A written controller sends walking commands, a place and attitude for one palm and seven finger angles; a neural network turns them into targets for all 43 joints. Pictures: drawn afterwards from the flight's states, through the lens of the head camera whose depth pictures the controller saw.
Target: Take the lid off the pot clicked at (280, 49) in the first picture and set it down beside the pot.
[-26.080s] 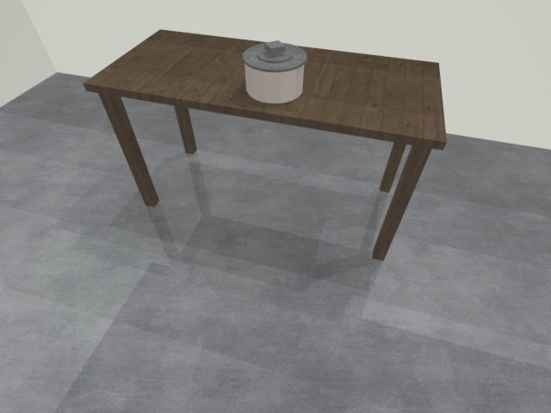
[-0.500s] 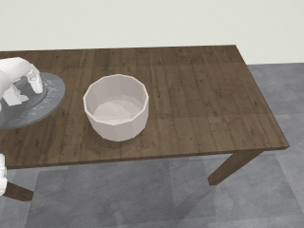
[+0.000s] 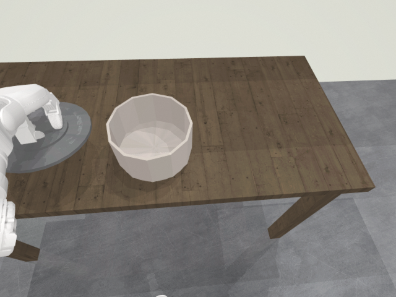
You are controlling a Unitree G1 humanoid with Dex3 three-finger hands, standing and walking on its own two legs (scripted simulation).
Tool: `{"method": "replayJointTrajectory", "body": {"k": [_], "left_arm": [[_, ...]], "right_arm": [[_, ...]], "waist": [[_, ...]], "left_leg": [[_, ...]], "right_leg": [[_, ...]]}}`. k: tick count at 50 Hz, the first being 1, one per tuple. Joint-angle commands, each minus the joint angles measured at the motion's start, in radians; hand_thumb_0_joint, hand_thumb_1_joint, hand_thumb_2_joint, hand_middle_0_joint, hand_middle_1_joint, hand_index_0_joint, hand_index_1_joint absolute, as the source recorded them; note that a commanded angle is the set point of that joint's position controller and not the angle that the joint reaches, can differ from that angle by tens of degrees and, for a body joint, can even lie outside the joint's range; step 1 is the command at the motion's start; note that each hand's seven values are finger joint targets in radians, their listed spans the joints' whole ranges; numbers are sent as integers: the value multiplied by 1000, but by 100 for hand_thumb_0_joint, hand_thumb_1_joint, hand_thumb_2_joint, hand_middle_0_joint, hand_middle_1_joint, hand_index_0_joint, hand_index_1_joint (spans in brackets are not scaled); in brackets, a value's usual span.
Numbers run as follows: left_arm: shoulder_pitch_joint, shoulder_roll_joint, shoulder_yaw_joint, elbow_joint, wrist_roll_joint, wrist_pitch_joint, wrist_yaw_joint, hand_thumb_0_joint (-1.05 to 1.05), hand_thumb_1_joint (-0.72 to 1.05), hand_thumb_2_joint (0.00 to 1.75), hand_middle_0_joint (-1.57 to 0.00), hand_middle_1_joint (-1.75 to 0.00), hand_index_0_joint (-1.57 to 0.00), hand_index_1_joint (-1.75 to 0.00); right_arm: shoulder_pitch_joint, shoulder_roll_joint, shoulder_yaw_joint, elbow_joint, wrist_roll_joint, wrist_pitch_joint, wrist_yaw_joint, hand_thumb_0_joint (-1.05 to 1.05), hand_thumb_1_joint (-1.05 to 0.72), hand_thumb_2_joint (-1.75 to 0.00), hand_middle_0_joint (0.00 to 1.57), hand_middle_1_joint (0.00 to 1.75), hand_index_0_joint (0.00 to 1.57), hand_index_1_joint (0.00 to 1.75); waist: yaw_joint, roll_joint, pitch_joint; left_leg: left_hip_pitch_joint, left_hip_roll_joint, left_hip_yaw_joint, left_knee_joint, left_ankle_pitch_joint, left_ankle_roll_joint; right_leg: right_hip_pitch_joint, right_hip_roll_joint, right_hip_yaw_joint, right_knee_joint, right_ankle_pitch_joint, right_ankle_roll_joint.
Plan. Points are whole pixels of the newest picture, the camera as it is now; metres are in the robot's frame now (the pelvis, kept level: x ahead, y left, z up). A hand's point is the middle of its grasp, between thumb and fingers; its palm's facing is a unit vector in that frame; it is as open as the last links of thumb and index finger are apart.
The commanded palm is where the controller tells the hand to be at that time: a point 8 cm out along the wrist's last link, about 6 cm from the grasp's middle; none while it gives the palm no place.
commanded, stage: lower the lid onto the table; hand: left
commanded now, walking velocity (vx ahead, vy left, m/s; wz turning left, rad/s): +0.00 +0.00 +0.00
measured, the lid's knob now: (34, 123) +0.46 +0.34 +0.05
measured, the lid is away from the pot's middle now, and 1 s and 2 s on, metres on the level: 0.24 0.24 0.26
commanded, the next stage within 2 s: open the fingers wide in 1.62 s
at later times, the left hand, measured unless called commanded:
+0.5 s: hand (38, 136) +0.43 +0.33 +0.05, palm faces -0.46 -0.11 -0.88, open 6.4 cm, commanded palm +0.47 +0.33 +0.10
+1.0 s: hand (45, 144) +0.43 +0.33 +0.01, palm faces -0.48 -0.08 -0.87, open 6.4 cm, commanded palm +0.48 +0.33 +0.07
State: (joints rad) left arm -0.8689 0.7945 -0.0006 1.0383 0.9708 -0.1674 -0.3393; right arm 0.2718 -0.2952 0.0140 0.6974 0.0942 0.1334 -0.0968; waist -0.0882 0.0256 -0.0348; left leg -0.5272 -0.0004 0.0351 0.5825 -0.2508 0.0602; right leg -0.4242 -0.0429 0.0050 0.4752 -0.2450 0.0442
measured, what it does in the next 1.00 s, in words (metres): stands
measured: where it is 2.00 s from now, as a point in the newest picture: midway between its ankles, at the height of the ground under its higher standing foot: outside the picture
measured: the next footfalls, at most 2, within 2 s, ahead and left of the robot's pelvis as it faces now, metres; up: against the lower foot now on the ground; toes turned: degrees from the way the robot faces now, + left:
none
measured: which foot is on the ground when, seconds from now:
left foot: down 0.00-1.00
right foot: down 0.00-1.00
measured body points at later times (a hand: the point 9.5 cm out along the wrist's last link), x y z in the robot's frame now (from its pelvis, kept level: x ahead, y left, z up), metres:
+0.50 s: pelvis +0.00 +0.00 -0.01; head +0.09 +0.01 +0.44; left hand +0.45 +0.33 +0.10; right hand +0.03 -0.29 -0.12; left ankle +0.02 +0.08 -0.73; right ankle -0.01 -0.17 -0.73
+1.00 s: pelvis -0.01 +0.01 -0.02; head +0.09 +0.03 +0.42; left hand +0.45 +0.33 +0.06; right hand +0.00 -0.28 -0.13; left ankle +0.02 +0.08 -0.73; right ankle -0.01 -0.17 -0.73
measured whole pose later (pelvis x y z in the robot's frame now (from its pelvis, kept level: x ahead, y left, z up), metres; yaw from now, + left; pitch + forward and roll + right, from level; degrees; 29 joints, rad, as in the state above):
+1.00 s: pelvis -0.01 +0.01 -0.02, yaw -1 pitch +16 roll -4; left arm -0.84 0.81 0.03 1.11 1.02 -0.22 -0.25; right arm 0.32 -0.30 0.01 0.71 0.08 0.14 -0.11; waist -0.12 0.02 -0.06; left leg -0.72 0.02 0.04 0.75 -0.31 0.07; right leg -0.61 -0.03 0.01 0.63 -0.29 0.04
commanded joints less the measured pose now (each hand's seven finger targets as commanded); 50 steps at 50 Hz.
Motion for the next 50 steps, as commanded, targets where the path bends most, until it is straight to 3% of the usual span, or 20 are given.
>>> {"method": "replayJointTrajectory", "body": {"k": [1, 3, 7, 10, 12, 14, 16, 18, 19, 22, 24, 27, 30, 34, 36, 38, 40, 46, 48, 50], "left_arm": [[-474, 403, 130, -217, -3, -11, 56, 0, 49, 118, -73, -91, -95, -103], [-473, 435, 161, -235, -4, -15, 60, 0, 49, 118, -73, -91, -95, -103], [-438, 378, 133, -226, -6, -25, 59, 0, 49, 118, -73, -91, -95, -103], [-386, 385, 136, -151, -12, -19, 60, 0, 49, 118, -73, -91, -95, -103], [-423, 394, 125, -155, -4, -16, 61, 0, 49, 118, -73, -91, -95, -103], [-483, 354, 88, -239, 11, -25, 66, 0, 49, 118, -73, -91, -95, -103], [-468, 380, 121, -284, 13, -46, 70, 0, 49, 118, -73, -91, -95, -103], [-419, 425, 174, -244, -3, -49, 75, 0, 49, 118, -73, -91, -95, -103], [-406, 410, 161, -194, -13, -44, 75, 0, 49, 118, -73, -91, -95, -103], [-432, 376, 123, -173, -11, -35, 82, 0, 49, 118, -73, -91, -95, -103], [-413, 398, 135, -153, 11, -35, 96, 0, 49, 118, -73, -91, -95, -103], [-418, 415, 148, -181, 23, -42, 105, 0, 49, 118, -73, -91, -95, -103], [-392, 396, 131, -126, 15, -38, 104, 0, 49, 118, -73, -91, -95, -103], [-456, 409, 137, -220, 20, -53, 102, 0, 49, 118, -73, -91, -95, -103], [-439, 397, 136, -223, 17, -66, 101, 0, 49, 118, -73, -91, -95, -103], [-424, 347, 99, -158, 7, -57, 104, 0, 49, 118, -73, -91, -95, -103], [-410, 372, 118, -127, 4, -52, 110, 0, 49, 118, -73, -91, -95, -103], [-449, 390, 120, -157, 36, -61, 139, 0, 49, 118, -73, -91, -95, -103], [-458, 380, 116, -160, 35, -52, 151, 0, 49, 118, -73, -91, -95, -103], [-431, 417, 148, -127, 34, -47, 161, 0, 49, 118, -73, -91, -95, -103]], "right_arm": [[82, -193, -69, -68, -8, -22, -19, 0, -90, -90, 20, 30, 20, 30], [95, -192, -71, -68, -10, -18, -21, 0, -90, -90, 20, 30, 20, 30], [101, -186, -76, -60, -15, -17, -17, 0, -90, -90, 20, 30, 20, 30], [105, -193, -73, -57, -9, -10, -19, 0, -90, -90, 20, 30, 20, 30], [106, -198, -71, -54, -8, -7, -18, 0, -90, -90, 20, 30, 20, 30], [110, -191, -77, -53, -10, -11, -17, 0, -90, -90, 20, 30, 20, 30], [117, -191, -83, -56, -17, -15, -19, 0, -90, -90, 20, 30, 20, 30], [128, -192, -82, -55, -17, -11, -23, 0, -90, -90, 20, 30, 20, 30], [127, -192, -77, -53, -15, -10, -26, 0, -90, -90, 20, 30, 20, 30], [129, -199, -77, -39, -13, -10, -26, 0, -90, -90, 20, 30, 20, 30], [132, -199, -75, -39, -12, -10, -23, 0, -90, -90, 20, 30, 20, 30], [134, -196, -76, -45, -16, -12, -21, 0, -90, -90, 20, 30, 20, 30], [140, -200, -73, -47, -13, -11, -25, 0, -90, -90, 20, 30, 20, 30], [151, -199, -81, -46, -18, -12, -25, 0, -90, -90, 20, 30, 20, 30], [155, -198, -80, -42, -19, -16, -28, 0, -90, -90, 20, 30, 20, 30], [159, -197, -78, -29, -17, -10, -28, 0, -90, -90, 20, 30, 20, 30], [162, -204, -76, -29, -14, -9, -27, 0, -90, -90, 20, 30, 20, 30], [175, -206, -74, -29, -19, -11, -25, 0, -90, -90, 20, 30, 20, 30], [179, -202, -76, -32, -23, -7, -23, 0, -90, -90, 20, 30, 20, 30], [180, -205, -73, -35, -22, -5, -23, 0, -90, -90, 20, 30, 20, 30]], "waist": [[0, 110, -435], [3, 119, -479], [-6, 156, -460], [-7, 71, -398], [-10, 102, -384], [-14, 188, -430], [-7, 208, -485], [-7, 148, -516], [-14, 103, -482], [-25, 108, -415], [-17, 126, -402], [-10, 163, -452], [-22, 97, -428], [-21, 190, -505], [-23, 205, -504], [-41, 147, -448], [-38, 112, -415], [-35, 184, -460], [-41, 173, -488], [-35, 161, -482]], "left_leg": [[421, 10, -33, -24, 347, 22], [430, 9, -37, -13, 380, 22], [463, 17, -41, 12, 470, 16], [371, 9, -28, 2, 349, 21], [351, 7, -25, 1, 324, 20], [430, 15, -38, 6, 369, 12], [494, 23, -48, 27, 480, 9], [463, 16, -41, 40, 465, 18], [407, 11, -33, 38, 403, 21], [374, 17, -30, 29, 345, 19], [361, 15, -35, 32, 324, 14], [380, 12, -32, 49, 363, 14], [324, 11, -29, 56, 301, 17], [412, 17, -42, 72, 378, 12], [432, 26, -49, 85, 442, 6], [385, 27, -45, 93, 378, 11], [324, 22, -44, 85, 298, 14], [349, 26, -56, 100, 326, 3], [350, 26, -56, 108, 309, 6], [309, 20, -51, 116, 305, 6]], "right_leg": [[-25, 74, -64, -27, 212, -83], [-6, 75, -67, -14, 237, -80], [-62, 80, -75, -7, 244, -78], [-60, 82, -73, -9, 206, -77], [-67, 79, -69, -4, 195, -80], [-111, 81, -76, 1, 180, -86], [-118, 85, -73, 6, 211, -87], [-74, 86, -67, 15, 240, -78], [-67, 84, -69, 17, 230, -76], [-116, 82, -75, 19, 189, -79], [-138, 86, -76, 25, 160, -84], [-120, 85, -68, 37, 189, -86], [-137, 88, -70, 45, 162, -80], [-160, 88, -72, 57, 180, -85], [-189, 90, -76, 61, 181, -86], [-219, 93, -79, 69, 152, -80], [-215, 92, -76, 69, 121, -81], [-253, 95, -78, 95, 113, -91], [-251, 96, -74, 99, 108, -86], [-231, 95, -73, 108, 123, -86]]}}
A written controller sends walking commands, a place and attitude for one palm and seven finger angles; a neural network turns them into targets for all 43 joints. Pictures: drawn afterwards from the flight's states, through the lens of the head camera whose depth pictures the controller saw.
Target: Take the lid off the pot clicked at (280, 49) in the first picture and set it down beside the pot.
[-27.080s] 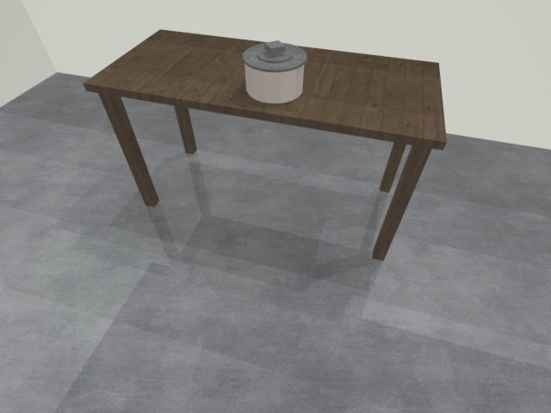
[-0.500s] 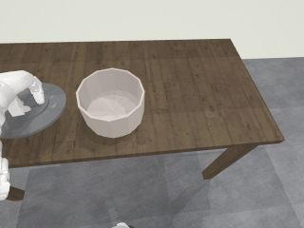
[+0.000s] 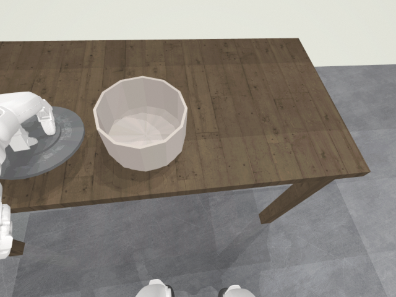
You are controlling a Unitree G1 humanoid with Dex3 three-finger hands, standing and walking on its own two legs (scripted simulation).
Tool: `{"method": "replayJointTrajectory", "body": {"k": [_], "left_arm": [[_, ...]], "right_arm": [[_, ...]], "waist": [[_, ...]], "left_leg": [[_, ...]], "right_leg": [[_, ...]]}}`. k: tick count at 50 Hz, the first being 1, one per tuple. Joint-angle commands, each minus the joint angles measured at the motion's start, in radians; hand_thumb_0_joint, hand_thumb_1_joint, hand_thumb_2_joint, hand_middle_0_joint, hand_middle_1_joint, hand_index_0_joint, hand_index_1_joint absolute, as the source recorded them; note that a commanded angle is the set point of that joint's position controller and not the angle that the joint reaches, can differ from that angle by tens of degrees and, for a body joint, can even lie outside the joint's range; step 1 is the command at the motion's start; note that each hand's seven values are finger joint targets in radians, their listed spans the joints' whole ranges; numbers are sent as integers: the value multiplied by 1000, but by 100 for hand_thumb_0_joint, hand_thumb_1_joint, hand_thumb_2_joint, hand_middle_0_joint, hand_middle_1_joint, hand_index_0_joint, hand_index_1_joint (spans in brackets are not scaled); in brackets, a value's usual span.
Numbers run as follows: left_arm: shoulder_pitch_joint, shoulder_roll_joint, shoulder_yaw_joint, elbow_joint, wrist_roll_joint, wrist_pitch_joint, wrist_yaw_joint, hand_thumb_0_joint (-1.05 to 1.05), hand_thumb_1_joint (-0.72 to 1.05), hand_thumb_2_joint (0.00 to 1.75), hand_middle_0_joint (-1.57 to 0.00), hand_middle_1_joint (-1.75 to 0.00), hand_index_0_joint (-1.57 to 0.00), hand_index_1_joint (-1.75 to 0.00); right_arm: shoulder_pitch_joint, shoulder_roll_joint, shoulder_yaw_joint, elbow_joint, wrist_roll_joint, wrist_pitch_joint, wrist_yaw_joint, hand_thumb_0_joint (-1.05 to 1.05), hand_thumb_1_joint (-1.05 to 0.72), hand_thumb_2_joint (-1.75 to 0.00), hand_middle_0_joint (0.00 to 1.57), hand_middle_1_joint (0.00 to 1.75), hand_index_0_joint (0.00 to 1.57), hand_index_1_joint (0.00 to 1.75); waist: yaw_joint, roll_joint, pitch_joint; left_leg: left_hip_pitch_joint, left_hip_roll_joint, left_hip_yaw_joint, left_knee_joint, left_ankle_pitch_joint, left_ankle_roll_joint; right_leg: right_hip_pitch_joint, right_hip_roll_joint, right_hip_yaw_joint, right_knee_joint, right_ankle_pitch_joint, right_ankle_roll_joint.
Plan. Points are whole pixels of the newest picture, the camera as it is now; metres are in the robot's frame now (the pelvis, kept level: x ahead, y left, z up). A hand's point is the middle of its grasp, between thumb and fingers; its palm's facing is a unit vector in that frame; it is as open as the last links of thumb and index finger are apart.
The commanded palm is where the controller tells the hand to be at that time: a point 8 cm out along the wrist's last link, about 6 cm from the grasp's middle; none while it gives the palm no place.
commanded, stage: lower the lid onto the table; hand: left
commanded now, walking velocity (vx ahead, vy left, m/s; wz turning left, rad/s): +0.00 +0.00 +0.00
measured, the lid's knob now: (27, 129) +0.46 +0.35 +0.01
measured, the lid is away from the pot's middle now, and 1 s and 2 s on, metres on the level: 0.24 0.26 0.26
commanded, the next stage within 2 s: open the fingers wide in 0.62 s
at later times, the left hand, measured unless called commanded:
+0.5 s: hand (30, 135) +0.45 +0.34 +0.00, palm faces -0.47 -0.11 -0.88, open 6.3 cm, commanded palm +0.49 +0.32 +0.05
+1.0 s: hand (31, 138) +0.45 +0.35 -0.01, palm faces -0.43 -0.11 -0.90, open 6.3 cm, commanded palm +0.48 +0.32 +0.04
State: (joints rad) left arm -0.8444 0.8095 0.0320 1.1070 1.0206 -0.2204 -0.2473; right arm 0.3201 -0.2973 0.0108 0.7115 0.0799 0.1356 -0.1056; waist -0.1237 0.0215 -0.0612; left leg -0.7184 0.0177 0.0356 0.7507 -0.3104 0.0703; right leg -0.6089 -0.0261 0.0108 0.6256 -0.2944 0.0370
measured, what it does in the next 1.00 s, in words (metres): stands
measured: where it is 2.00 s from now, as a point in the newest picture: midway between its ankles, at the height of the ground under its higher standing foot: outside the picture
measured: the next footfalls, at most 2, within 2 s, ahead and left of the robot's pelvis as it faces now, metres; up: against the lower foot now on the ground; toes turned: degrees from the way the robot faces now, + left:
none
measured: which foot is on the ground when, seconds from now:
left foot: down 0.00-1.00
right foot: down 0.00-1.00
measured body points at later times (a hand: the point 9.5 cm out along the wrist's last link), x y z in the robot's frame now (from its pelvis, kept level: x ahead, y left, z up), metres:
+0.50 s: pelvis -0.01 +0.02 -0.01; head +0.11 +0.05 +0.42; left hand +0.47 +0.34 +0.05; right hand -0.01 -0.27 -0.12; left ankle +0.02 +0.07 -0.71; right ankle +0.00 -0.18 -0.71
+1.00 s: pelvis -0.02 +0.04 -0.03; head +0.09 +0.07 +0.41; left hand +0.47 +0.35 +0.04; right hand -0.02 -0.24 -0.13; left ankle +0.02 +0.07 -0.71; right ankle +0.00 -0.18 -0.71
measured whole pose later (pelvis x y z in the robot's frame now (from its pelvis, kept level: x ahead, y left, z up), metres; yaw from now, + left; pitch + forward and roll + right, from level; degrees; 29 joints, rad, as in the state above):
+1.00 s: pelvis -0.02 +0.04 -0.03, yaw -2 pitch +20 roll -7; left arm -0.95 0.76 0.01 1.20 1.06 -0.14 -0.14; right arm 0.34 -0.28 0.02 0.66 0.07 0.18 -0.05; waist -0.15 0.04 -0.11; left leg -0.92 0.01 0.05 0.92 -0.36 0.12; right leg -0.80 -0.03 0.03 0.77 -0.33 -0.01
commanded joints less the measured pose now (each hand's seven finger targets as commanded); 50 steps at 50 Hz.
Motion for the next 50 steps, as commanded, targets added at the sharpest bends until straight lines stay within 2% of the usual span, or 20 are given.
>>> {"method": "replayJointTrajectory", "body": {"k": [1, 4, 5, 7, 9, 16, 20, 21, 26, 31, 34, 35, 36, 39, 41, 42, 43, 46, 49, 50], "left_arm": [[-463, 394, 110, -196, -17, 5, 70, 0, 49, 118, -73, -91, -95, -103], [-459, 380, 95, -170, -2, 17, 80, 0, 49, 118, -73, -91, -95, -103], [-462, 357, 75, -145, -2, 23, 80, 0, 49, 118, -73, -91, -95, -103], [-481, 401, 109, -195, 9, 16, 82, 0, 49, 118, -73, -91, -95, -103], [-456, 366, 81, -136, 7, 23, 83, 0, 49, 118, -73, -91, -95, -103], [-519, 348, 70, -196, 9, 6, 77, 0, 49, 118, -73, -91, -95, -103], [-500, 353, 79, -153, 3, 14, 89, 0, 49, 118, -73, -91, -95, -103], [-496, 356, 82, -146, 4, 11, 92, 0, 49, 118, -73, -91, -95, -103], [-491, 309, 52, -108, 25, 31, 111, 0, 49, 118, -73, -91, -95, -103], [-524, 258, 11, -68, 26, 60, 115, 0, 49, 118, -73, -91, -95, -103], [-526, 318, 52, -84, 33, 61, 120, 0, 49, 118, -73, -91, -95, -103], [-504, 276, 26, -40, 28, 70, 119, 0, 49, 118, -73, -91, -95, -103], [-329, 310, 95, -21, 16, 58, 111, 0, 49, 118, -73, -91, -95, -103], [-393, 242, 20, -33, 23, 72, 110, 0, 45, 113, -70, -90, -90, -102], [-459, 261, 18, -42, 33, 82, 116, 0, 43, 111, -68, -90, -87, -101], [-458, 304, 43, -43, 45, 85, 123, 0, 41, 109, -67, -90, -86, -101], [-447, 281, 25, -9, 49, 94, 124, 0, 40, 108, -66, -90, -84, -100], [-449, 259, 26, -43, 50, 95, 128, 0, 36, 105, -64, -89, -80, -99], [-461, 244, 13, -34, 50, 107, 134, 0, 32, 101, -61, -88, -76, -97], [-478, 207, -20, -11, 47, 117, 133, 0, 31, 100, -60, -88, -75, -96]], "right_arm": [[133, -203, -69, -47, -9, -9, -14, 0, -90, -90, 20, 30, 20, 30], [143, -203, -70, -48, -11, -2, -10, 0, -90, -90, 20, 30, 20, 30], [140, -203, -68, -45, -8, -4, -7, 0, -90, -90, 20, 30, 20, 30], [151, -207, -72, -48, -17, 0, -6, 0, -90, -90, 20, 30, 20, 30], [149, -204, -67, -50, -13, 4, -6, 0, -90, -90, 20, 30, 20, 30], [170, -209, -75, -38, -21, 7, -7, 0, -90, -90, 20, 30, 20, 30], [175, -206, -71, -38, -21, 12, -7, 0, -90, -90, 20, 30, 20, 30], [177, -207, -68, -38, -21, 10, -7, 0, -90, -90, 20, 30, 20, 30], [174, -206, -69, -42, -25, 23, 9, 0, -90, -90, 20, 30, 20, 30], [181, -205, -68, -45, -21, 24, 16, 0, -90, -90, 20, 30, 20, 30], [190, -207, -69, -54, -24, 28, 11, 0, -90, -90, 20, 30, 20, 30], [186, -202, -67, -58, -21, 27, 12, 0, -90, -90, 20, 30, 20, 30], [175, -191, -67, -84, -16, 25, 24, 0, -90, -90, 20, 30, 20, 30], [160, -196, -71, -80, -21, 44, 32, 0, -90, -90, 20, 30, 20, 30], [163, -202, -70, -76, -16, 44, 34, 0, -90, -90, 20, 30, 20, 30], [173, -208, -68, -78, -16, 45, 32, 0, -90, -90, 20, 30, 20, 30], [167, -204, -65, -82, -12, 42, 32, 0, -90, -90, 20, 30, 20, 30], [168, -200, -71, -89, -16, 40, 37, 0, -90, -90, 20, 30, 20, 30], [172, -201, -72, -89, -18, 42, 37, 0, -90, -90, 20, 30, 20, 30], [167, -200, -71, -87, -15, 39, 39, 0, -90, -90, 20, 30, 20, 30]], "waist": [[-1, 170, -458], [-5, 171, -456], [-11, 165, -412], [-2, 195, -484], [-15, 151, -452], [-22, 219, -499], [-30, 166, -488], [-25, 184, -485], [-26, 204, -451], [-42, 161, -442], [-37, 163, -510], [-43, 151, -475], [17, 143, -494], [-21, 126, -446], [-24, 137, -410], [-20, 129, -426], [-21, 139, -399], [-9, 184, -438], [-22, 139, -440], [-32, 137, -401]], "left_leg": [[500, 3, -49, -48, 378, -4], [495, 2, -58, -44, 365, -10], [474, 7, -56, -41, 339, -9], [519, 6, -62, -33, 389, -10], [471, 3, -58, -23, 350, -8], [542, 19, -85, -3, 416, -16], [478, 13, -75, 10, 371, -10], [478, 14, -79, 12, 395, -13], [469, 20, -95, 19, 376, -25], [420, 18, -98, 30, 301, -16], [438, 16, -103, 43, 323, -19], [414, 14, -99, 48, 308, -19], [420, 6, -108, 41, 368, -29], [382, 11, -102, 36, 271, -27], [362, 14, -110, 26, 213, -22], [371, 15, -119, 21, 205, -24], [361, 15, -123, 21, 192, -27], [414, 20, -141, 20, 254, -42], [407, 25, -155, 17, 212, -41], [385, 26, -153, 10, 163, -37]], "right_leg": [[-51, 78, -78, -37, 184, -80], [-87, 83, -86, -28, 152, -79], [-108, 83, -88, -28, 136, -79], [-99, 84, -83, -22, 152, -81], [-111, 87, -85, -16, 141, -78], [-190, 88, -89, 0, 124, -85], [-174, 91, -83, 10, 127, -78], [-183, 90, -86, 17, 132, -83], [-251, 94, -93, 29, 84, -88], [-273, 96, -91, 41, 56, -86], [-257, 99, -88, 55, 66, -83], [-275, 99, -90, 56, 57, -83], [-229, 99, -98, 68, 75, -90], [-277, 102, -93, 60, 32, -84], [-299, 99, -89, 57, 2, -87], [-297, 102, -91, 63, -6, -86], [-315, 102, -94, 69, -17, -89], [-331, 100, -93, 72, -4, -93], [-337, 102, -89, 72, -18, -87], [-352, 100, -89, 66, -35, -86]]}}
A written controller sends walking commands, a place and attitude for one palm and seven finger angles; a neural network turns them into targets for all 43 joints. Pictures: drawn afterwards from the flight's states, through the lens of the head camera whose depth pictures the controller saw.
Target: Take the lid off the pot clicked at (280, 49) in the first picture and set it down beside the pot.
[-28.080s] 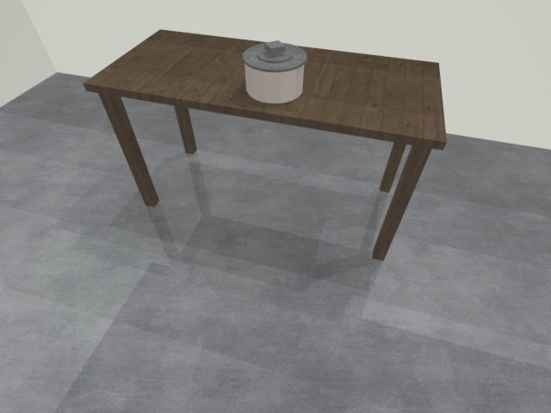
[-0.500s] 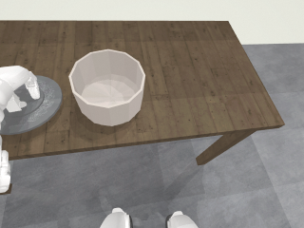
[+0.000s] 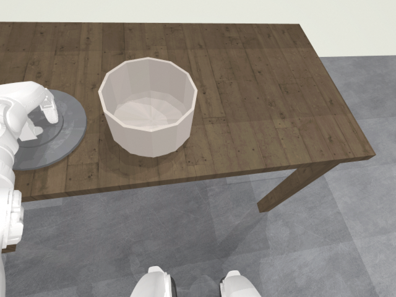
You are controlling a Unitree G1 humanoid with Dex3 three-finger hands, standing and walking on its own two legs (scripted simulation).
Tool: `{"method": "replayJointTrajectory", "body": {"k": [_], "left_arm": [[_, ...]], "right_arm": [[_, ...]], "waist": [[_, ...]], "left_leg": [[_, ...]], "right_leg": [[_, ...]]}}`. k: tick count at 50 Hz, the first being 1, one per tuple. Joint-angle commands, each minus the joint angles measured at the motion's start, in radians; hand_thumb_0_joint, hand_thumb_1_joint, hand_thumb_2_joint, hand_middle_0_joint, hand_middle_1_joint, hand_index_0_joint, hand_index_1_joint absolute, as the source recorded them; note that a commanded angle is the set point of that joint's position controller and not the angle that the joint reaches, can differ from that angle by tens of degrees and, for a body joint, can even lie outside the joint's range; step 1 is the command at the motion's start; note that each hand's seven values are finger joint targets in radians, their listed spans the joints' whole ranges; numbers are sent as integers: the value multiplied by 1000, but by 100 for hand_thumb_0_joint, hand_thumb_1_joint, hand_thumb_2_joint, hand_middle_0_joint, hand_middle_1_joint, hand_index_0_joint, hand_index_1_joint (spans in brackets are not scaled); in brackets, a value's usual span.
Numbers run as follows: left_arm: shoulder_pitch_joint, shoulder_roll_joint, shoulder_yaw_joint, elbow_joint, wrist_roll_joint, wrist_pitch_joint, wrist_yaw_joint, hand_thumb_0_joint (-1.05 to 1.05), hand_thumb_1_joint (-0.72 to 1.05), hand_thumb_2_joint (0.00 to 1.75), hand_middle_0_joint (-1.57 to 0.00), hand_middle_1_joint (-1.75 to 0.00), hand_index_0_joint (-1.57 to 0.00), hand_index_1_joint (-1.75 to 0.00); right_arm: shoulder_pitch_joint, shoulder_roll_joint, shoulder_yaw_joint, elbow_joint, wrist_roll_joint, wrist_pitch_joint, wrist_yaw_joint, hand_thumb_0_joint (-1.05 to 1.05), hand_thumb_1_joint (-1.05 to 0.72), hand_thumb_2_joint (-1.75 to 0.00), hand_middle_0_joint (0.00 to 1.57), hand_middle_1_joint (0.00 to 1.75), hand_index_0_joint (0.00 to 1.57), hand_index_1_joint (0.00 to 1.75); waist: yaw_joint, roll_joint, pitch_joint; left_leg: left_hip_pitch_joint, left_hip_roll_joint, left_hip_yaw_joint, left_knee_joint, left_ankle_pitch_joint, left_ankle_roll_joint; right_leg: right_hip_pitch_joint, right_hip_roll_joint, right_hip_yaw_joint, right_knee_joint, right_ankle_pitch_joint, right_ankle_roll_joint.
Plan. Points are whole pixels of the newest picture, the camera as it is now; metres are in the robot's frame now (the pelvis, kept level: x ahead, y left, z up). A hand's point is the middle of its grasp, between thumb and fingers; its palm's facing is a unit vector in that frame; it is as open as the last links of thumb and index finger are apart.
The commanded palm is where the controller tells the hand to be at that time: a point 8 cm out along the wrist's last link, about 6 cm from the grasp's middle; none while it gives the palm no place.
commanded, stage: open the fingers wide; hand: left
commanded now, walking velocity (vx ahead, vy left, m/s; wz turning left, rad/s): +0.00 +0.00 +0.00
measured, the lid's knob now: (29, 118) +0.49 +0.34 -0.01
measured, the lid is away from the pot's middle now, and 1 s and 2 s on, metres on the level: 0.26 0.26 0.26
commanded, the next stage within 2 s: raise the empty hand in 0.82 s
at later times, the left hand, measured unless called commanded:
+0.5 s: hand (26, 124) +0.46 +0.33 +0.02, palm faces -0.42 -0.13 -0.90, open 9.2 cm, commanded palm +0.48 +0.30 +0.07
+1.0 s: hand (26, 128) +0.45 +0.33 +0.01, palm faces -0.43 -0.13 -0.89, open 11.0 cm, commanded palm +0.48 +0.30 +0.08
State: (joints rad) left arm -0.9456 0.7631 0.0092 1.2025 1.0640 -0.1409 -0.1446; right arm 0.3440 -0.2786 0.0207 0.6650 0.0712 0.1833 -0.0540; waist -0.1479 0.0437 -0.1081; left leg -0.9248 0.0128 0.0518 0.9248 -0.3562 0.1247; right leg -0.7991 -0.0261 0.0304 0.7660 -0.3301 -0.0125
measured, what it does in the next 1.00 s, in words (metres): stands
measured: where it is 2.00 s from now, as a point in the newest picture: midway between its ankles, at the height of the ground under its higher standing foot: outside the picture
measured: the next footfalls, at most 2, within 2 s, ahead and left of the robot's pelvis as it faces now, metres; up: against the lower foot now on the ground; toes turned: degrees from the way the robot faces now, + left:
none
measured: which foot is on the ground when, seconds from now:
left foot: down 0.00-1.00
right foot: down 0.00-1.00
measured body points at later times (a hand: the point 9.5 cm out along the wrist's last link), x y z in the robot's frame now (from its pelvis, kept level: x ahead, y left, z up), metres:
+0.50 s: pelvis +0.00 +0.01 +0.00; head +0.11 +0.05 +0.43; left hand +0.47 +0.33 +0.07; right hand +0.00 -0.27 -0.10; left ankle +0.04 +0.03 -0.69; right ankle +0.03 -0.21 -0.68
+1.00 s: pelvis +0.00 +0.00 +0.00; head +0.11 +0.04 +0.44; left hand +0.47 +0.33 +0.07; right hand +0.02 -0.28 -0.10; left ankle +0.04 +0.03 -0.69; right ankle +0.03 -0.21 -0.68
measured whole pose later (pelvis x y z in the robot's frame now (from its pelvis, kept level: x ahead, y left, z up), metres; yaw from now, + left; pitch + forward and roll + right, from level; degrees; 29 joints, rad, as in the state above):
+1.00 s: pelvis +0.00 +0.00 +0.00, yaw +1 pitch +19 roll -7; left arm -0.92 0.74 -0.02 1.16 1.05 -0.11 -0.16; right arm 0.35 -0.28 0.01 0.68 0.07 0.17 -0.05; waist -0.14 0.04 -0.11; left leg -0.90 0.01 0.03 0.91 -0.35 0.12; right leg -0.76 -0.02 0.03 0.74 -0.33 -0.02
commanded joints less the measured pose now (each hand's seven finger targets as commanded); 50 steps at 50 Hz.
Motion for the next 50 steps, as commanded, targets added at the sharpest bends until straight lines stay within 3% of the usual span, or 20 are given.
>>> {"method": "replayJointTrajectory", "body": {"k": [1, 4, 6, 8, 12, 15, 18, 20, 22, 23, 25, 28, 31, 33, 37, 39, 41, 45, 48, 50], "left_arm": [[-398, 253, 7, -128, -1, 37, 28, 0, 29, 99, -59, -88, -73, -95], [-395, 309, 59, -183, 2, 36, 36, 0, 25, 96, -57, -87, -69, -93], [-368, 247, 28, -166, -9, 37, 31, 0, 22, 94, -55, -86, -66, -92], [-366, 227, 4, -110, -9, 50, 31, 0, 19, 92, -54, -85, -64, -91], [-397, 283, 35, -147, -3, 54, 35, 0, 14, 89, -51, -83, -58, -88], [-356, 246, 9, -90, -3, 62, 31, 0, 9, 86, -48, -82, -54, -85], [-405, 252, 14, -155, -1, 59, 28, 0, 5, 84, -46, -80, -51, -82], [-364, 220, 4, -139, -9, 60, 23, 0, 2, 82, -45, -79, -48, -81], [-378, 228, 15, -172, -13, 51, 18, 0, -1, 80, -43, -78, -45, -79], [-388, 175, -29, -150, -16, 55, 16, 0, -3, 79, -42, -78, -44, -79], [-399, 239, 11, -151, -16, 55, 21, 0, -5, 77, -41, -77, -41, -77], [-402, 200, -26, -99, -15, 60, 23, 0, -7, 76, -40, -77, -40, -77], [-418, 230, 2, -173, -6, 48, 22, 0, -7, 76, -40, -77, -40, -77], [-396, 235, 18, -191, -12, 45, 22, 0, -7, 76, -40, -77, -40, -77], [-405, 193, -17, -170, -26, 48, 17, 0, -6, 75, -39, -77, -39, -77], [-410, 218, -4, -167, -25, 50, 21, 0, -6, 75, -39, -78, -39, -78], [-419, 238, 16, -207, -25, 39, 19, 0, -6, 75, -39, -78, -39, -78], [-363, 253, 21, -167, -22, 33, 19, 0, -6, 74, -39, -79, -39, -79], [-430, 269, 28, -268, -17, 21, 21, 0, -6, 74, -39, -79, -39, -79], [-390, 304, 68, -270, -21, 18, 28, 0, -6, 74, -39, -79, -39, -79]], "right_arm": [[143, -220, -81, -38, -6, -12, -13, 0, -90, -90, 20, 30, 20, 30], [154, -220, -87, -45, -12, -12, -17, 0, -90, -90, 20, 30, 20, 30], [145, -213, -89, -43, -12, -13, -14, 0, -90, -90, 20, 30, 20, 30], [143, -216, -87, -35, -10, -9, -11, 0, -90, -90, 20, 30, 20, 30], [148, -219, -83, -37, -9, -16, -13, 0, -90, -90, 20, 30, 20, 30], [142, -219, -79, -40, -6, -20, -11, 0, -90, -90, 20, 30, 20, 30], [152, -220, -87, -36, -10, -19, -10, 0, -90, -90, 20, 30, 20, 30], [150, -214, -90, -38, -9, -19, -7, 0, -90, -90, 20, 30, 20, 30], [154, -216, -94, -33, -13, -15, -6, 0, -90, -90, 20, 30, 20, 30], [151, -214, -93, -30, -13, -15, -5, 0, -90, -90, 20, 30, 20, 30], [146, -223, -89, -29, -9, -16, -8, 0, -90, -90, 20, 30, 20, 30], [147, -221, -81, -30, -5, -23, -14, 0, -90, -90, 20, 30, 20, 30], [157, -219, -88, -29, -8, -26, -12, 0, -90, -90, 20, 30, 20, 30], [155, -214, -92, -32, -12, -21, -11, 0, -90, -90, 20, 30, 20, 30], [150, -214, -89, -26, -12, -17, -9, 0, -90, -90, 20, 30, 20, 30], [151, -216, -87, -26, -7, -17, -12, 0, -90, -90, 20, 30, 20, 30], [151, -214, -88, -26, -9, -22, -14, 0, -90, -90, 20, 30, 20, 30], [146, -212, -80, -34, -6, -18, -17, 0, -90, -90, 20, 30, 20, 30], [150, -214, -88, -27, -11, -15, -15, 0, -90, -90, 20, 30, 20, 30], [147, -210, -90, -35, -10, -16, -17, 0, -90, -90, 20, 30, 20, 30]], "waist": [[-5, 123, -359], [11, 146, -461], [8, 144, -447], [-8, 105, -377], [9, 157, -395], [3, 123, -347], [6, 178, -405], [3, 146, -407], [8, 169, -428], [-9, 150, -408], [-4, 110, -376], [-19, 96, -332], [3, 186, -408], [5, 166, -444], [-14, 133, -398], [-13, 119, -385], [0, 162, -415], [-3, 109, -388], [6, 196, -441], [15, 184, -467]], "left_leg": [[601, 35, -176, -167, 216, -90], [665, 34, -184, -162, 296, -104], [682, 40, -192, -160, 347, -111], [635, 40, -193, -166, 257, -106], [645, 35, -191, -176, 249, -108], [610, 34, -193, -177, 208, -105], [676, 43, -212, -173, 276, -118], [680, 43, -207, -165, 292, -116], [721, 55, -240, -165, 348, -133], [708, 54, -239, -167, 317, -128], [647, 46, -220, -180, 212, -112], [604, 38, -208, -180, 167, -99], [690, 46, -224, -172, 272, -121], [714, 47, -221, -162, 318, -123], [681, 43, -211, -164, 280, -111], [654, 39, -200, -172, 229, -102], [686, 38, -198, -170, 282, -104], [623, 25, -166, -163, 252, -90], [705, 35, -180, -170, 305, -105], [730, 33, -178, -167, 347, -109]], "right_leg": [[-164, 96, -108, -73, 5, -38], [-125, 98, -106, -70, 37, -40], [-143, 98, -109, -72, 47, -38], [-165, 100, -108, -78, 13, -33], [-149, 98, -106, -76, 12, -40], [-163, 101, -107, -77, -5, -39], [-172, 98, -103, -72, 16, -41], [-165, 100, -105, -77, 24, -39], [-189, 100, -104, -66, 29, -36], [-201, 102, -104, -70, 20, -34], [-174, 98, -101, -78, -2, -35], [-186, 101, -100, -77, -14, -36], [-192, 98, -100, -64, 15, -43], [-171, 100, -103, -69, 33, -41], [-174, 102, -102, -79, 24, -36], [-157, 101, -103, -82, 11, -37], [-150, 100, -104, -82, 31, -42], [-108, 104, -101, -91, 31, -39], [-122, 100, -104, -89, 43, -44], [-92, 103, -103, -98, 64, -43]]}}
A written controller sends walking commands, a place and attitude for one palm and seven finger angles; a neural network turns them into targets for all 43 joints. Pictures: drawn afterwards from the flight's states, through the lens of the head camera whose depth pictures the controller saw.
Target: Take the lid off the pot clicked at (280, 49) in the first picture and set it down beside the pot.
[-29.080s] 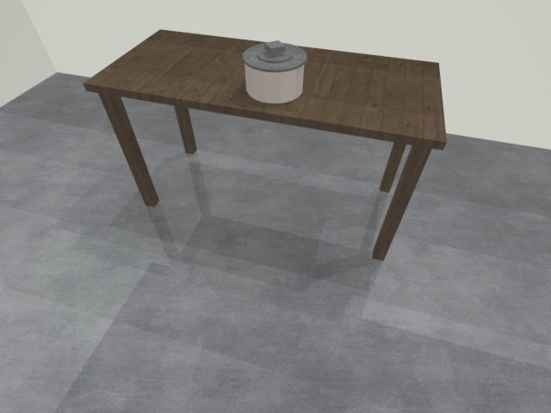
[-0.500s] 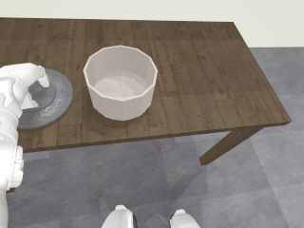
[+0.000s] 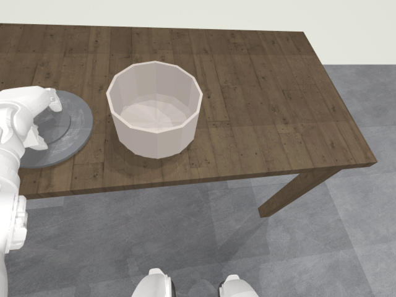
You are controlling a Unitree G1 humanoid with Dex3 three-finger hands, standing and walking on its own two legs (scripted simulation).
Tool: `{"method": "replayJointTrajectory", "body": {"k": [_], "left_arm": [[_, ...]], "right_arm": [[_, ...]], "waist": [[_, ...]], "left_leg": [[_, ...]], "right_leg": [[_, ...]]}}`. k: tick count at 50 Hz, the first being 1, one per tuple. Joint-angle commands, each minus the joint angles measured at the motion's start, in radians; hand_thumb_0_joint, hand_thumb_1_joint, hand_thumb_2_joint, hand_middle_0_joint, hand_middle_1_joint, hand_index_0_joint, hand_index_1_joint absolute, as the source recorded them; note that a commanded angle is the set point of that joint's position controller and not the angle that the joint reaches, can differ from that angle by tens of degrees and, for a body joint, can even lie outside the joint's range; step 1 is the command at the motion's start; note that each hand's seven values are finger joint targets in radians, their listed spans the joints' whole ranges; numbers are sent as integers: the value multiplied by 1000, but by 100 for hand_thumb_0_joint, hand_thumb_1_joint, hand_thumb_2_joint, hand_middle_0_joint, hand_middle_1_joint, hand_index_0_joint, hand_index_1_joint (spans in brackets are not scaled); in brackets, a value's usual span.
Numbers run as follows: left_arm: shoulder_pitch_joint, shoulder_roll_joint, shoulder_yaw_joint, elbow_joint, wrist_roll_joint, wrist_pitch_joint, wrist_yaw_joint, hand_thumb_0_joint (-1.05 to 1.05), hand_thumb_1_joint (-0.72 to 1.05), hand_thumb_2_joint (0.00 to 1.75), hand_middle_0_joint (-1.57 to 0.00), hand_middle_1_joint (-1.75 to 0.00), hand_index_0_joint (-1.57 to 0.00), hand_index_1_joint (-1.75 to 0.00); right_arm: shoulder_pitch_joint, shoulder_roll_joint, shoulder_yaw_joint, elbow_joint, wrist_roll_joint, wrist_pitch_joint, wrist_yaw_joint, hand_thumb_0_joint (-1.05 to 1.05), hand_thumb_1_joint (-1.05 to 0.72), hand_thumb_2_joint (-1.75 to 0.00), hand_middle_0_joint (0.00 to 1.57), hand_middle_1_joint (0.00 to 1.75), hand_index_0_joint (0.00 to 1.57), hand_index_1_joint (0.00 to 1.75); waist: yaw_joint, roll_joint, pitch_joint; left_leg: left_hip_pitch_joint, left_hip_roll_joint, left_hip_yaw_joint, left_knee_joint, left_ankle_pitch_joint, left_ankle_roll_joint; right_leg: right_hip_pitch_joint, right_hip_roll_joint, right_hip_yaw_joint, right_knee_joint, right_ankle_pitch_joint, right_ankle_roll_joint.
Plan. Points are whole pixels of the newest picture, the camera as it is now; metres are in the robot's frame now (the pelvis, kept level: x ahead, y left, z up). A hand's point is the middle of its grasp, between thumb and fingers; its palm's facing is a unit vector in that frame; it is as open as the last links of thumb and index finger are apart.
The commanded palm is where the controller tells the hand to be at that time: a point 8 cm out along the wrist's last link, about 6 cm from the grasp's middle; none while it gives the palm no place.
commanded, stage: raise the empty hand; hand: left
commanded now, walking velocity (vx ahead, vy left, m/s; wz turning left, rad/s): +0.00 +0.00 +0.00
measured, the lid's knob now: (38, 117) +0.49 +0.33 -0.01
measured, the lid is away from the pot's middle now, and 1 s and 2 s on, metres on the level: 0.26 0.26 0.26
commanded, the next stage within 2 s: draw the hand back to the body in 1.22 s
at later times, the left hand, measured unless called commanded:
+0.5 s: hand (21, 111) +0.45 +0.32 +0.07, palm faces -0.39 -0.13 -0.91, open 11.0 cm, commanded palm +0.48 +0.30 +0.13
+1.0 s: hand (4, 91) +0.45 +0.32 +0.12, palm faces -0.37 -0.12 -0.92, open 11.0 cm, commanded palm +0.47 +0.31 +0.18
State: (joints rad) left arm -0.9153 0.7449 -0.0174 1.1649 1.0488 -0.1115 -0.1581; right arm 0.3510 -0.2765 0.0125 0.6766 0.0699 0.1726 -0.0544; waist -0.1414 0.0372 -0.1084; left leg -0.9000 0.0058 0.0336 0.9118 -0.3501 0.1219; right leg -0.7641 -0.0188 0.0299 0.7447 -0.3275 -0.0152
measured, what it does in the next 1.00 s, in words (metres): stands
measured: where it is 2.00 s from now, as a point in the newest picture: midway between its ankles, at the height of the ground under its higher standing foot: outside the picture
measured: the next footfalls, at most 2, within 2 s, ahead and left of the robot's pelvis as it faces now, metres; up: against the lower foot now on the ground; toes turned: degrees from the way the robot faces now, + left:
none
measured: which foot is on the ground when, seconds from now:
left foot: down 0.00-1.00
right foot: down 0.00-1.00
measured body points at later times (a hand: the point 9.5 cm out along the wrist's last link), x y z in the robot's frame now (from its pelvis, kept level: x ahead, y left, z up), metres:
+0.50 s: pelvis +0.01 -0.01 +0.02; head +0.09 +0.02 +0.46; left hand +0.47 +0.32 +0.12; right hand +0.04 -0.29 -0.09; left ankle +0.04 +0.03 -0.69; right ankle +0.02 -0.22 -0.69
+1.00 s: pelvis +0.02 -0.01 +0.03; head +0.08 +0.01 +0.48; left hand +0.46 +0.32 +0.17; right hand +0.08 -0.29 -0.08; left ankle +0.04 +0.03 -0.69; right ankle +0.02 -0.22 -0.69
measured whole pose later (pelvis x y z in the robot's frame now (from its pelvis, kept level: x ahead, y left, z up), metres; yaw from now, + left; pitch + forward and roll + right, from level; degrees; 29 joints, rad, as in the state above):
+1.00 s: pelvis +0.02 -0.01 +0.03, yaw +2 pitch +11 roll -4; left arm -0.89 0.76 -0.03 1.03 0.97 -0.12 -0.29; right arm 0.32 -0.29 0.01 0.68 0.10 0.14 -0.07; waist -0.09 0.04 -0.08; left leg -0.59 -0.02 0.04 0.68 -0.29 0.10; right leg -0.47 -0.05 0.03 0.53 -0.27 0.01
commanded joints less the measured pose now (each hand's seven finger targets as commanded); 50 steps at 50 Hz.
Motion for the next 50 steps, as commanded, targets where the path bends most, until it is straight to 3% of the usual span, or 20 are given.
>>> {"method": "replayJointTrajectory", "body": {"k": [1, 6, 7, 9, 10, 11, 13, 17, 23, 24, 28, 33, 36, 37, 39, 40, 41, 46, 47, 50], "left_arm": [[-417, 347, 114, -253, -9, -18, 39, 0, -6, 74, -39, -79, -39, -79], [-415, 274, 68, -262, -21, -5, 43, 0, -6, 74, -39, -79, -39, -79], [-408, 230, 32, -214, -25, 7, 40, 0, -6, 74, -39, -79, -39, -79], [-423, 251, 35, -197, -32, 16, 33, 0, -6, 74, -39, -79, -39, -79], [-420, 266, 45, -212, -35, 17, 31, 0, -6, 74, -39, -79, -39, -79], [-436, 282, 57, -248, -35, 10, 25, 0, -6, 74, -39, -79, -39, -79], [-445, 231, 11, -234, -38, 13, 14, 0, -6, 74, -39, -79, -39, -79], [-426, 294, 58, -223, -41, 3, 0, 0, -6, 74, -39, -79, -39, -79], [-401, 309, 68, -222, -45, -4, -9, 0, -6, 74, -39, -79, -39, -79], [-416, 271, 36, -224, -47, 1, -13, 0, -6, 74, -39, -79, -39, -79], [-428, 296, 56, -292, -51, -6, -26, 0, -6, 74, -39, -79, -39, -79], [-430, 324, 71, -289, -65, -8, -45, 0, -6, 74, -39, -79, -39, -79], [-429, 316, 64, -315, -66, -16, -56, 0, -6, 74, -39, -79, -39, -79], [-443, 277, 30, -305, -67, -9, -62, 0, -6, 74, -39, -79, -39, -79], [-432, 269, 29, -318, -76, -7, -69, 0, -6, 74, -39, -79, -39, -79], [-403, 274, 39, -292, -80, -5, -72, 0, -6, 74, -39, -79, -39, -79], [-417, 319, 68, -322, -82, -13, -78, 0, -6, 74, -39, -79, -39, -79], [-423, 342, 85, -360, -79, -16, -90, 0, -6, 74, -39, -79, -39, -79], [-411, 299, 49, -307, -82, -6, -95, 0, -6, 74, -39, -79, -39, -79], [-426, 318, 55, -305, -92, 4, -107, 0, -6, 74, -39, -79, -39, -79]], "right_arm": [[135, -212, -79, -50, -8, -6, -20, 0, -90, -90, 20, 30, 20, 30], [123, -205, -85, -43, -3, -3, -15, 0, -90, -90, 20, 30, 20, 30], [125, -206, -85, -34, -3, -4, -11, 0, -90, -90, 20, 30, 20, 30], [123, -214, -81, -29, 3, -6, -11, 0, -90, -90, 20, 30, 20, 30], [123, -213, -81, -35, 5, -7, -12, 0, -90, -90, 20, 30, 20, 30], [115, -211, -79, -39, 4, -10, -16, 0, -90, -90, 20, 30, 20, 30], [119, -209, -78, -36, 6, -13, -17, 0, -90, -90, 20, 30, 20, 30], [118, -210, -75, -39, 9, -22, -24, 0, -90, -90, 20, 30, 20, 30], [108, -212, -74, -48, 13, -28, -27, 0, -90, -90, 20, 30, 20, 30], [99, -208, -75, -48, 14, -31, -24, 0, -90, -90, 20, 30, 20, 30], [101, -205, -79, -54, 12, -34, -24, 0, -90, -90, 20, 30, 20, 30], [93, -206, -76, -53, 17, -39, -29, 0, -90, -90, 20, 30, 20, 30], [81, -206, -78, -57, 20, -45, -32, 0, -90, -90, 20, 30, 20, 30], [77, -201, -77, -50, 19, -45, -28, 0, -90, -90, 20, 30, 20, 30], [71, -199, -79, -54, 21, -45, -26, 0, -90, -90, 20, 30, 20, 30], [73, -199, -77, -56, 23, -47, -27, 0, -90, -90, 20, 30, 20, 30], [67, -205, -76, -59, 22, -49, -30, 0, -90, -90, 20, 30, 20, 30], [47, -198, -75, -73, 21, -49, -29, 0, -90, -90, 20, 30, 20, 30], [49, -195, -71, -66, 22, -46, -27, 0, -90, -90, 20, 30, 20, 30], [41, -202, -69, -70, 29, -50, -27, 0, -90, -90, 20, 30, 20, 30]], "waist": [[17, 200, -489], [12, 217, -433], [-2, 184, -391], [-3, 144, -349], [2, 136, -368], [14, 182, -391], [-2, 161, -377], [12, 128, -368], [21, 96, -348], [18, 123, -326], [30, 154, -389], [32, 116, -364], [39, 141, -358], [31, 160, -333], [33, 140, -327], [37, 107, -315], [46, 116, -330], [51, 130, -354], [40, 105, -311], [46, 73, -287]], "left_leg": [[719, 40, -157, -151, 390, -108], [748, 46, -167, -179, 400, -117], [728, 45, -164, -181, 355, -112], [680, 40, -155, -202, 258, -96], [681, 35, -152, -212, 240, -90], [708, 33, -144, -214, 284, -94], [717, 33, -148, -219, 284, -96], [711, 29, -141, -225, 291, -87], [699, 25, -125, -254, 291, -83], [699, 25, -119, -258, 280, -81], [767, 23, -117, -261, 373, -88], [759, 19, -111, -281, 362, -80], [791, 22, -116, -293, 389, -87], [793, 24, -115, -293, 389, -88], [802, 25, -117, -304, 365, -85], [784, 20, -113, -308, 350, -78], [788, 19, -106, -309, 375, -76], [812, 14, -100, -315, 452, -77], [788, 14, -98, -318, 416, -75], [762, 11, -95, -348, 320, -63]], "right_leg": [[-107, 93, -101, -75, 83, -41], [-117, 92, -107, -99, 76, -40], [-130, 94, -111, -104, 60, -37], [-107, 91, -106, -119, 39, -37], [-81, 91, -100, -129, 40, -36], [-63, 88, -95, -131, 62, -42], [-68, 91, -101, -136, 61, -38], [-20, 85, -98, -148, 76, -38], [31, 83, -97, -171, 90, -35], [25, 79, -98, -178, 85, -36], [65, 81, -94, -190, 130, -37], [108, 77, -93, -211, 143, -34], [107, 73, -93, -222, 150, -38], [94, 75, -99, -224, 138, -37], [103, 74, -98, -238, 127, -35], [118, 76, -97, -243, 132, -35], [144, 69, -90, -246, 160, -38], [193, 66, -91, -258, 209, -36], [180, 70, -98, -258, 186, -32], [199, 67, -93, -276, 154, -31]]}}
